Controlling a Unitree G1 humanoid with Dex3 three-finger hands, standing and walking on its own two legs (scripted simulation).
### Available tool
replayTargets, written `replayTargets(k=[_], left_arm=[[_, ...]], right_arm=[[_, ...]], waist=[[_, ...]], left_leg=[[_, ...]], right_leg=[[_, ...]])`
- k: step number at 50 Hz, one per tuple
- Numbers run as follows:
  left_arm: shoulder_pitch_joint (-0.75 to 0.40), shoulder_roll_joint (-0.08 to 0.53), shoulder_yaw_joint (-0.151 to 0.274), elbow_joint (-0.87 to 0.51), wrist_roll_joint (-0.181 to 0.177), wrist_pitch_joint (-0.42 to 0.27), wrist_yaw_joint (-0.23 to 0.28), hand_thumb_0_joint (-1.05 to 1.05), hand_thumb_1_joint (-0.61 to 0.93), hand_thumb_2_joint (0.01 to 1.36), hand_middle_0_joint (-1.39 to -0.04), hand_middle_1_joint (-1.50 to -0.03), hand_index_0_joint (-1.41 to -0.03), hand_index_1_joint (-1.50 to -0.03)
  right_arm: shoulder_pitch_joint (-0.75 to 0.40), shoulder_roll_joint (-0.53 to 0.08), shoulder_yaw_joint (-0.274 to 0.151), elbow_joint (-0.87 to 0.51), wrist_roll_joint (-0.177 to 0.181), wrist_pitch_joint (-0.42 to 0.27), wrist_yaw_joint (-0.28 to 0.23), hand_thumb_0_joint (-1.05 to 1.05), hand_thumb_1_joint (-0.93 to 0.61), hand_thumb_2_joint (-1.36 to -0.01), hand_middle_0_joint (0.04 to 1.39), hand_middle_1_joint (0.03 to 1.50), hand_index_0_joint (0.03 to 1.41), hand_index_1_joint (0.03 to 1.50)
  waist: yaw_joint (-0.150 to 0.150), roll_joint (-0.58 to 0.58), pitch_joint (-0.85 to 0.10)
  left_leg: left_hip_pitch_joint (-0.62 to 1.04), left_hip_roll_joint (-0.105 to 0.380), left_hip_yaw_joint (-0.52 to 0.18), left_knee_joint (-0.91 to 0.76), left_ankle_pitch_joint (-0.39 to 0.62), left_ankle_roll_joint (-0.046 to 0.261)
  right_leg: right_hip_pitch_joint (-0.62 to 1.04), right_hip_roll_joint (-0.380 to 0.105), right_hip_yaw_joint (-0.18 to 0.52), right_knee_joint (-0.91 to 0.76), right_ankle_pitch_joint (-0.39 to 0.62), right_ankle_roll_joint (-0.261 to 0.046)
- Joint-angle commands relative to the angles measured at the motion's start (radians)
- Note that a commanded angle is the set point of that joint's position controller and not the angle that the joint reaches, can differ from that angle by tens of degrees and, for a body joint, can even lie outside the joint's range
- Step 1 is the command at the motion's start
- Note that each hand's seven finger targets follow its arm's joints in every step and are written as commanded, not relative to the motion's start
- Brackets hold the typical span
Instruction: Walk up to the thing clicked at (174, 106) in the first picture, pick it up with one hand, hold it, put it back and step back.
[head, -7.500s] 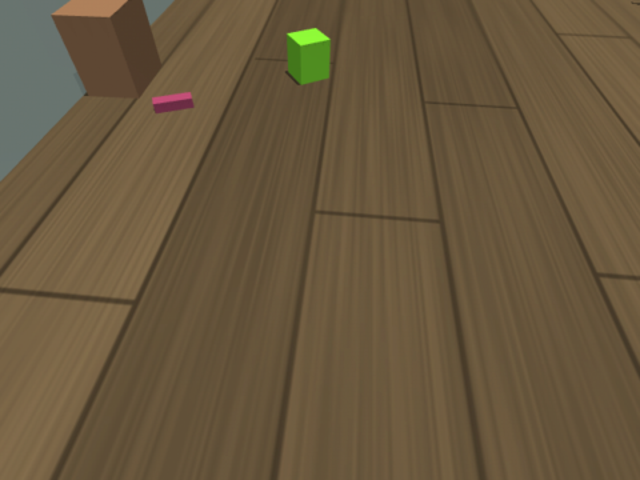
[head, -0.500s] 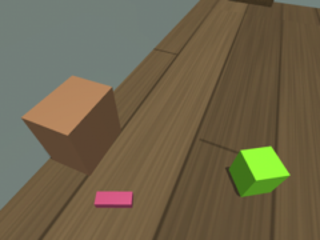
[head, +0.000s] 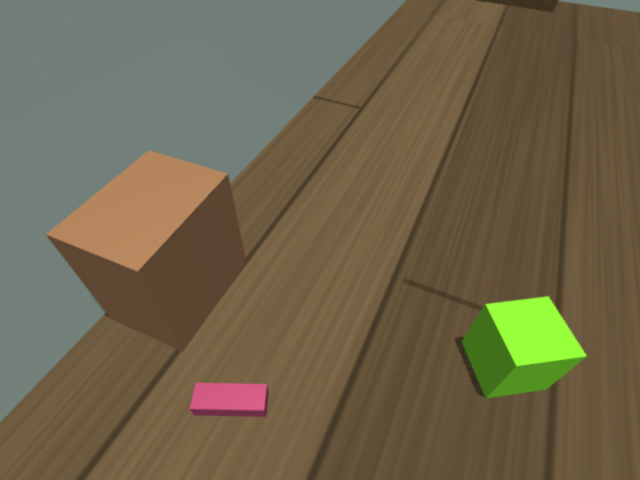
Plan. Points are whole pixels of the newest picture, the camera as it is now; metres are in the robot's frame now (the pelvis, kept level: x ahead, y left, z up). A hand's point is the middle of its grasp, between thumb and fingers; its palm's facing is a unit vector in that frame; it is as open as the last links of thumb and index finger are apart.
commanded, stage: stand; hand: left
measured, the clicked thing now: (230, 399) +0.47 +0.27 -0.75
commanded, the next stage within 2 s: none
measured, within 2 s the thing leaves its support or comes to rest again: neither
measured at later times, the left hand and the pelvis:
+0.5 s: hand out of the picture +0.08 +0.25 -0.16, palm faces -0.01 -0.94 -0.34, open 7.4 cm; pelvis +0.00 -0.01 +0.00, yaw +0 degrees
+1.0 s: hand out of the picture +0.07 +0.25 -0.16, palm faces -0.02 -0.94 -0.34, open 7.4 cm; pelvis +0.00 -0.01 +0.00, yaw +0 degrees
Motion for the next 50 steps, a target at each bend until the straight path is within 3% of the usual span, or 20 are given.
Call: replayTargets(k=[1,6,15,44,50], left_arm=[[-0.047,0.219,0.036,-0.063,0.003,-0.021,0.014,0.0,0.9,0.9,-0.2,-0.3,-0.2,-0.3],[-0.04,0.216,0.036,-0.061,0.003,-0.021,0.014,0.0,0.9,0.9,-0.2,-0.3,-0.2,-0.3],[-0.033,0.218,0.038,-0.067,0.004,-0.021,0.014,0.0,0.9,0.9,-0.2,-0.3,-0.2,-0.3],[-0.034,0.23,0.039,-0.069,0.004,-0.021,0.013,0.0,0.9,0.9,-0.2,-0.3,-0.2,-0.3],[-0.024,0.226,0.037,-0.067,0.003,-0.021,0.012,0.0,0.9,0.9,-0.2,-0.3,-0.2,-0.3]], right_arm=[[-0.047,-0.21,-0.039,-0.059,0.007,-0.019,-0.01,0.0,-0.9,-0.9,0.2,0.3,0.2,0.3],[-0.052,-0.214,-0.04,-0.062,0.006,-0.018,-0.008,0.0,-0.9,-0.9,0.2,0.3,0.2,0.3],[-0.041,-0.215,-0.038,-0.068,0.006,-0.021,-0.011,0.0,-0.9,-0.9,0.2,0.3,0.2,0.3],[-0.015,-0.209,-0.035,-0.069,0.003,-0.017,-0.008,0.0,-0.9,-0.9,0.2,0.3,0.2,0.3],[-0.02,-0.215,-0.035,-0.069,0.004,-0.019,-0.009,0.0,-0.9,-0.9,0.2,0.3,0.2,0.3]], waist=[[0.001,0.005,-0.067],[0.003,-0.011,-0.047],[0.007,-0.004,-0.069],[0.002,-0.008,-0.034],[0.006,0.003,-0.043]], left_leg=[[-0.005,0.128,-0.094,-0.037,0.159,0.016],[-0.007,0.127,-0.098,-0.038,0.133,0.015],[0.011,0.132,-0.096,-0.032,0.19,0.018],[-0.031,0.124,-0.103,-0.049,0.089,0.019],[-0.009,0.129,-0.104,-0.044,0.125,0.02]], right_leg=[[0.024,-0.136,0.113,-0.037,0.166,-0.018],[0.002,-0.129,0.108,-0.047,0.123,-0.015],[0.021,-0.132,0.108,-0.035,0.195,-0.022],[0.004,-0.125,0.112,-0.05,0.089,-0.021],[0.003,-0.127,0.114,-0.041,0.135,-0.024]])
